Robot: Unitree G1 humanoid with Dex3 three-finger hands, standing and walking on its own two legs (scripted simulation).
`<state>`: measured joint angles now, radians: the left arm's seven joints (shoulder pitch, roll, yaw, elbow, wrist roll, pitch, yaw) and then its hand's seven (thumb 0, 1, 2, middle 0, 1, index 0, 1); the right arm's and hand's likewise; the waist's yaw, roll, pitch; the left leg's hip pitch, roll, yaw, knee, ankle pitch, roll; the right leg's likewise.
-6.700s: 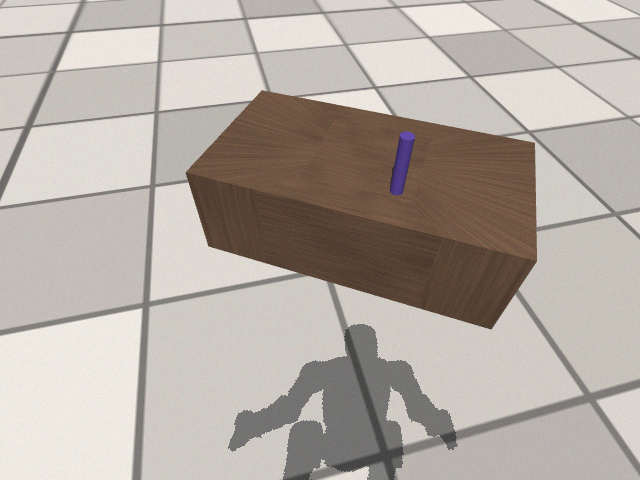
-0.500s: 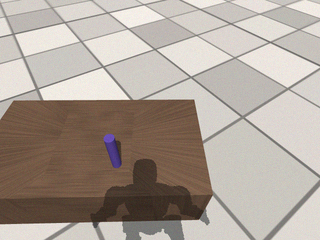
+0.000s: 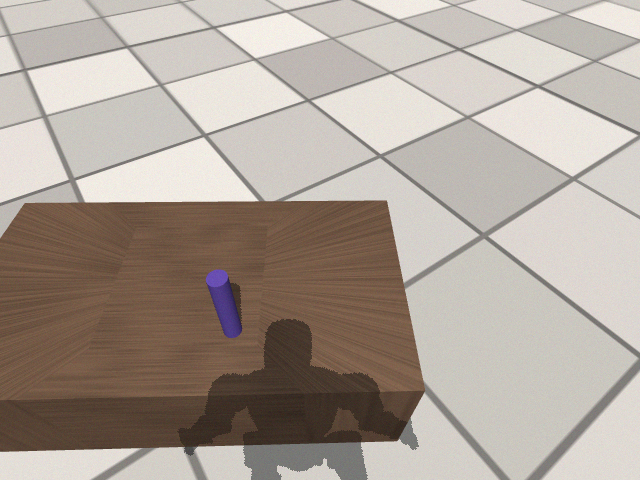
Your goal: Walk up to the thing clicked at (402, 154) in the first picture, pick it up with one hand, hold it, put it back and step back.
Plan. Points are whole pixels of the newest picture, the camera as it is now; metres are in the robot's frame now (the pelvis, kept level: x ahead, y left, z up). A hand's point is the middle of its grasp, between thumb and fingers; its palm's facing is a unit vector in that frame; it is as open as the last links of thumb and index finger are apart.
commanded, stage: stand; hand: left
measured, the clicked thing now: (225, 306) +0.53 +0.22 -0.29
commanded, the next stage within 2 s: go down in 0.02 s
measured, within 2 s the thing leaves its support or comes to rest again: neither
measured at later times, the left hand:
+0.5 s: hand (134, 478) +0.18 +0.26 -0.15, palm faces +0.05 -0.94 -0.35, open 13.9 cm
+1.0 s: hand (128, 470) +0.18 +0.27 -0.15, palm faces +0.07 -0.94 -0.33, open 17.3 cm
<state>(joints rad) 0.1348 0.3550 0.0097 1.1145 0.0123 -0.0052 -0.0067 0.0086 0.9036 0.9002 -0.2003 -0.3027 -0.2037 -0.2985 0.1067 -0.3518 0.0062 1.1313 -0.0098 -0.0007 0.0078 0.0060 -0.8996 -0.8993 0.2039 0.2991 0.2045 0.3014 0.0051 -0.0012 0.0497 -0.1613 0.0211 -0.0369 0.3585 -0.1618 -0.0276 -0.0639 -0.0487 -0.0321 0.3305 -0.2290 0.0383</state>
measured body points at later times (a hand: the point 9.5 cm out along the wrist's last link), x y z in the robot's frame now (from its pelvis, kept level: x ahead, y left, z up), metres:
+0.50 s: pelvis +0.00 +0.00 -0.02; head +0.04 +0.01 +0.43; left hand +0.17 +0.31 -0.12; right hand +0.09 -0.26 -0.13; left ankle +0.02 +0.14 -0.75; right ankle -0.03 -0.14 -0.75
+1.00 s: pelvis +0.02 +0.01 -0.05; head +0.06 +0.02 +0.40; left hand +0.18 +0.32 -0.12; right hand +0.17 -0.25 -0.13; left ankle +0.02 +0.14 -0.75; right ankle -0.03 -0.14 -0.75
